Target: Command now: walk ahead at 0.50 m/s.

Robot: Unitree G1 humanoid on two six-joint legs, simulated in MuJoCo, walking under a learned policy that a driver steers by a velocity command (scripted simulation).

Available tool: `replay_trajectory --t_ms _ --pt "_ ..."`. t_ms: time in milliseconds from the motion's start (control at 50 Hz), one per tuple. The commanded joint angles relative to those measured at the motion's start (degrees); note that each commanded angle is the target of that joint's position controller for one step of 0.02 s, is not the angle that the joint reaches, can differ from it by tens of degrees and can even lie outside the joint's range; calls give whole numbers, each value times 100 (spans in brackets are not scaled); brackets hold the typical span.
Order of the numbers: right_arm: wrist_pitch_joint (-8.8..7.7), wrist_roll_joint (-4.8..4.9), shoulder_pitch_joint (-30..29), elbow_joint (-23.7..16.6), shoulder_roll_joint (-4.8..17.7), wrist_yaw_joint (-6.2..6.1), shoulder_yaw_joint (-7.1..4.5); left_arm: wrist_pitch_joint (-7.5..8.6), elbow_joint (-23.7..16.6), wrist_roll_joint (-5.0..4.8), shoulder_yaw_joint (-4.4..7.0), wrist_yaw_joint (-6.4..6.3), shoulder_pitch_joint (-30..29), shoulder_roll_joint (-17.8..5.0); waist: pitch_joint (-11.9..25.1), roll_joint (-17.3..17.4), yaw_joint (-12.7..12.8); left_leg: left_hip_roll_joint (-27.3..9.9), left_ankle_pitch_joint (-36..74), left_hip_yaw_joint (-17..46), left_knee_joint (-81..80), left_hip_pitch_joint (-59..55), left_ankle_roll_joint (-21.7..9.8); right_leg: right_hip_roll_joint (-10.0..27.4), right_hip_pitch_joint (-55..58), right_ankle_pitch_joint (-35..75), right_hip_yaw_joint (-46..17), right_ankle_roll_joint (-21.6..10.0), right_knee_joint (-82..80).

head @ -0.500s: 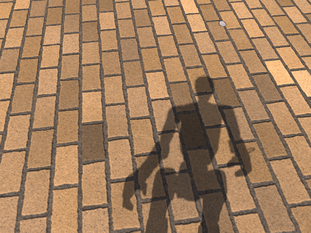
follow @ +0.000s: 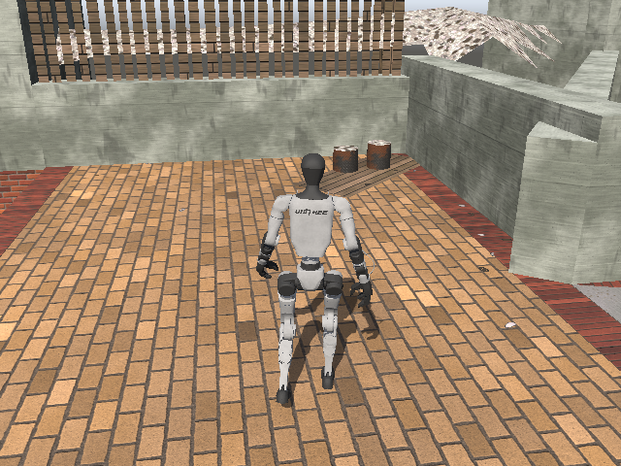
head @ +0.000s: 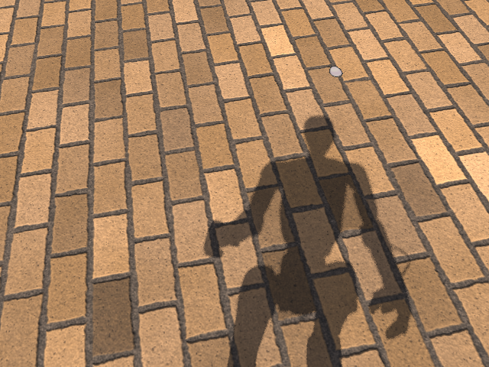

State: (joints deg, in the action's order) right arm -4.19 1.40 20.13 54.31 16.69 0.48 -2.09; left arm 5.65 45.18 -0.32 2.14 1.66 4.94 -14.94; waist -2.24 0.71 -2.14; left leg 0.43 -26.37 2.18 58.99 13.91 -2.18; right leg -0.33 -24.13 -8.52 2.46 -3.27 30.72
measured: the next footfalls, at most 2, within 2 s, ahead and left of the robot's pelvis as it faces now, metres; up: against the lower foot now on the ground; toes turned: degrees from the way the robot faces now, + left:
left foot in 0.40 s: +0.37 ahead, +0.12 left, +0.00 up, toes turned +5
right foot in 0.86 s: +0.40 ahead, -0.10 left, +0.00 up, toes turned +26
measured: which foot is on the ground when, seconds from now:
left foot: up 0.00-0.38, down 0.40-0.86, up 0.88-1.00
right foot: down 0.00-0.42, up 0.44-0.84, down 0.86-1.00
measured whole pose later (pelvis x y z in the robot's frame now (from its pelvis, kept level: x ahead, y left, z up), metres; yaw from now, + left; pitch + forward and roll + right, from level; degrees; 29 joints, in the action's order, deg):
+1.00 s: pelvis +0.30 -0.01 +0.01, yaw +25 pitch +2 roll +1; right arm 3.0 0.8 10.8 39.5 19.9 -1.9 -5.9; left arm 0.8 45.0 1.1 3.3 -2.2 10.2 -15.9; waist -1.2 2.6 0.3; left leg 7.2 -24.5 7.6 60.4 31.3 2.5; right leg 0.9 -15.4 -12.8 -1.1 -0.2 26.3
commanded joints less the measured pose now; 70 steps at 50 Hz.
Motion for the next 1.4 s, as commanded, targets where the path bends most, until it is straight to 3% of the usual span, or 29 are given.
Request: replay_trajectory --t_ms 20,100,240,340,380,400,420,440,460,480,500,580,660,780,840,860,880,900,920,980,1100,1200,1260,1280,1300,1320,1340,1360,1400 --pt "-241 49 -473 -587 733 -7 -153 -12 -5 22 194 -27 871 -722 542 -413 514 -635 571 166 1025 2746 -72 1657 2541 -147 -2319 -1042 -1711" --pt "6 -77 -258 -532 352 -46 -137 95 92 53 187 8 680 -689 265 -517 97 -883 1273 107 292 2036 137 1288 1432 884 -1353 -1043 -2284" --pt "-41 -126 -1424 -888 115 38 -45 19 447 109 213 -186 1076 -924 104 -413 417 -470 3441 -314 -2253 1507 267 921 1391 2731 4 -716 -2180" --pt "-7 -135 -1560 -1169 493 204 -172 -194 568 -12 283 -324 883 -1082 234 -561 271 -304 2704 -144 -2695 1540 -50 1351 2367 3066 70 -478 -1302" --pt "-20 -180 -799 -1024 727 250 -320 -328 493 -57 304 -421 717 -1078 582 -432 -116 -17 2607 -371 -3100 714 -227 1171 2395 3485 201 -245 -72" --pt "-22 -183 -367 -953 1097 203 -463 -370 436 39 277 -449 1014 -996 976 135 -180 -200 4314 28 -3297 -196 -421 716 1997 2687 432 70 1167" --pt "41 -226 -175 -1058 1565 114 -542 -333 277 268 145 -413 1497 -628 1568 1364 100 -1443 6625 1787 -2895 -1936 -1231 -71 190 -715 505 492 3171" --pt "80 -228 -147 -1172 1413 100 -466 -267 265 207 35 -322 1745 -425 2449 1567 136 -2258 6372 3449 -3312 -2776 -2177 -626 -868 -3293 -388 610 4525" --pt "122 -182 -422 -1325 1119 106 -417 -256 279 36 140 -259 1503 -854 2317 789 7 -1978 5096 3073 -3554 -2312 -1988 -249 -1093 -2926 -893 524 4826" --pt "156 -132 -813 -1431 926 73 -379 -293 178 -63 164 -282 1079 -893 1655 382 48 -1678 4052 2520 -3728 -1637 -1681 -53 -1327 -2451 -794 485 4635" --pt "205 -88 -1047 -1478 802 37 -343 -361 170 -18 190 -356 865 -881 1161 -21 135 -1448 3346 2166 -3938 -888 -1424 150 -1307 -2093 -745 512 4218" --pt "324 -222 -1216 -1611 877 -84 -389 -512 49 94 216 -487 852 -746 899 573 362 -933 2750 1772 -4256 376 -1230 96 -470 -1507 -661 614 2894" --pt "403 -117 -1159 -1703 1006 -216 -465 -533 -39 86 206 -519 625 -689 1092 565 247 -845 1967 1956 -4231 308 -1119 8 -375 -1049 -784 761 2044" --pt "567 -113 -1105 -1785 960 -273 -485 -409 -181 6 223 -427 382 -722 884 833 110 -735 1248 2513 -4193 196 -945 -149 25 -1003 -860 717 887" --pt "654 -31 -1200 -1856 914 -293 -470 -312 -78 -37 276 -337 805 -785 848 841 378 -529 1575 2634 -3858 215 -713 -149 878 -398 -718 508 -589" --pt "673 -4 -1066 -1861 770 -304 -427 -307 -46 13 351 -337 973 -1022 883 584 389 -255 1140 2398 -3490 596 -455 349 1485 -118 -976 328 -1059" --pt "670 -16 -862 -1918 463 -282 -361 -359 -132 158 447 -371 845 -1499 836 -741 135 434 4 1438 -2251 1467 -117 1632 1945 194 -2204 -236 -1361" --pt "586 -33 -995 -2081 738 -254 -462 -395 -189 374 472 -350 674 -1551 588 -1835 129 892 -883 702 -968 2154 149 2318 1510 1106 -3247 -1033 -1581" --pt "558 -111 -796 -1940 1142 -230 -585 -381 -394 343 382 -368 323 -1206 579 -1258 48 541 -607 823 -1 2126 315 2300 1445 1398 -2877 -1109 -1435" --pt "733 -80 -498 -1643 864 -263 -572 -411 -513 80 272 -417 25 -820 444 -767 29 440 167 614 1053 2304 618 1572 1629 1610 -1592 -642 -1126" --pt "739 3 -1253 -2153 522 -161 -400 -576 -451 121 357 -485 543 -1060 472 -1107 500 -37 454 35 -177 2257 887 1611 2344 1808 -929 -895 -1178" --pt "778 -19 -1229 -2314 565 -24 -386 -592 -513 29 484 -352 377 -1328 569 -1204 487 -137 423 -462 -1467 1106 653 1797 1971 1940 -532 -885 -1091" --pt "818 -16 -955 -2273 555 51 -429 -574 -472 -122 509 -307 269 -1360 560 -1121 257 -42 1082 -607 -2788 387 293 1813 1806 1782 -395 -642 -664" --pt "810 -34 -699 -2168 595 36 -466 -562 -394 -165 469 -295 362 -1224 615 -932 134 81 1707 -599 -3511 -239 93 1657 1509 1477 -216 -386 -301" --pt "796 -38 -479 -2125 877 -26 -552 -541 -272 -66 389 -256 698 -947 824 -157 145 -290 2978 65 -3822 -1274 -134 1318 754 540 228 83 522" --pt "772 -98 -431 -2271 1539 -134 -654 -512 -525 303 187 -183 697 -454 986 1805 327 -1960 5628 2062 -3531 -2188 -898 570 -895 -2856 627 686 2288" --pt "641 -278 -365 -2316 1326 -78 -564 -504 -631 173 304 -244 221 -807 1257 1270 -136 -2441 5416 2329 -3675 -1512 -1832 333 -1163 -3217 -153 790 3285" --pt "533 -316 -525 -2244 1153 -43 -502 -546 -623 5 372 -286 27 -1012 981 852 -114 -2063 4635 1852 -3831 -1164 -1693 439 -1134 -2856 -354 746 3626" --pt "453 -183 -1121 -2182 841 -73 -391 -631 -423 16 407 -367 184 -995 637 656 141 -1474 3665 1249 -3924 -863 -1124 530 -1103 -2054 -468 721 3427"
